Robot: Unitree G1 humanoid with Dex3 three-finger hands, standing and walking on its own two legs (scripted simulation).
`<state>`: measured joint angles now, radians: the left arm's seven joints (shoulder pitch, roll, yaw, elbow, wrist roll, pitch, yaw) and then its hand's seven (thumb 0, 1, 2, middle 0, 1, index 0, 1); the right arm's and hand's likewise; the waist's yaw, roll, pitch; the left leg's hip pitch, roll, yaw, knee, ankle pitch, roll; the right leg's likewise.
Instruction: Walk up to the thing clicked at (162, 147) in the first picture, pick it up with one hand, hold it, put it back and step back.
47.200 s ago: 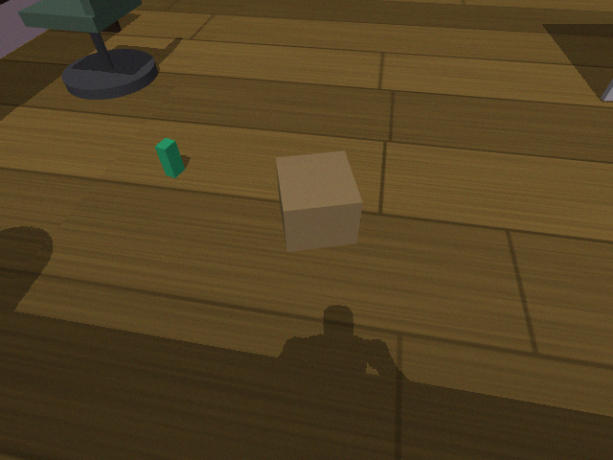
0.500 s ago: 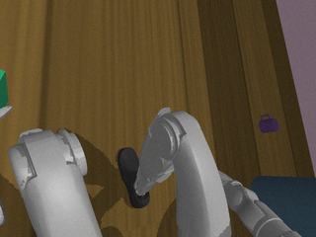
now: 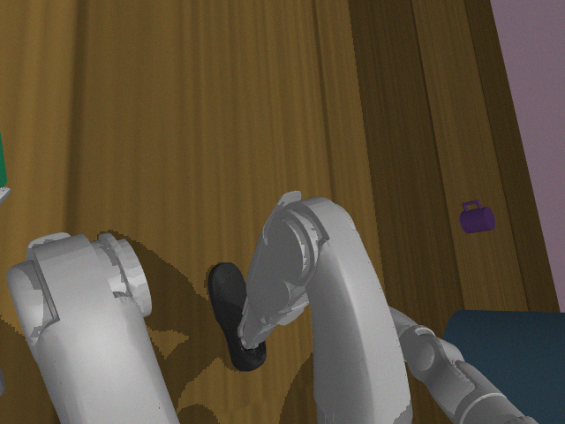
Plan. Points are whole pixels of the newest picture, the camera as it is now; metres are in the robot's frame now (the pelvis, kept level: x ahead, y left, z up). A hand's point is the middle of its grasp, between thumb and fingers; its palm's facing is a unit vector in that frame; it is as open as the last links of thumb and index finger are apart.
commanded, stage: close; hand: left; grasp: from the side
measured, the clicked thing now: out of the picture +0.43 +0.28 -0.19
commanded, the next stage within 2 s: settle in 0.26 s
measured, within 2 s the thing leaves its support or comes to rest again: leaves its support in 0.54 s
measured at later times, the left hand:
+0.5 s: hand out of the picture +0.42 +0.28 -0.18, palm faces +0.37 -0.93 +0.02, open 12.3 cm
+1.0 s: hand out of the picture +0.40 +0.30 -0.10, palm faces +0.32 -0.95 -0.01, open 12.5 cm
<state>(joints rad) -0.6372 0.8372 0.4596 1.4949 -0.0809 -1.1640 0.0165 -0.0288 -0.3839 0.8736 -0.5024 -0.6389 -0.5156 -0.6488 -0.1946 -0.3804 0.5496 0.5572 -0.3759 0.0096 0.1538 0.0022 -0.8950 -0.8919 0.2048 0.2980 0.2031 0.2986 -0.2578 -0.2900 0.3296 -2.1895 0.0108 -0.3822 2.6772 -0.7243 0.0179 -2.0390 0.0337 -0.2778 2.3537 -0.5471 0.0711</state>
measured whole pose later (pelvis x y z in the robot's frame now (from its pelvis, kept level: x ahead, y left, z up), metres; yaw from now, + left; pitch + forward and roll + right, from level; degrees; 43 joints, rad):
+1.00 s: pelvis +0.01 -0.01 +0.01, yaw +3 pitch +17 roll -16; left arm -0.53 0.65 0.38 1.07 -0.10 -0.92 -0.06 -0.04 -0.61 0.96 -0.58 -0.84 -0.58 -0.87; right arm -0.08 -0.35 0.34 0.59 -0.26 0.03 0.16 0.00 -0.91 -0.89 0.21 0.30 0.20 0.30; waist -0.18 -0.17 0.15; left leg -2.23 0.01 -0.29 2.60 -0.71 0.02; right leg -2.09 0.00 -0.21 2.34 -0.58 0.05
